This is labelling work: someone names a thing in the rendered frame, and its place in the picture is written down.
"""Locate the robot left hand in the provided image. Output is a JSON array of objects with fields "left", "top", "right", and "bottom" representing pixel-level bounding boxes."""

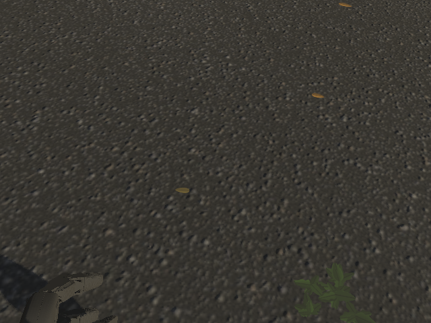
[{"left": 20, "top": 273, "right": 118, "bottom": 323}]

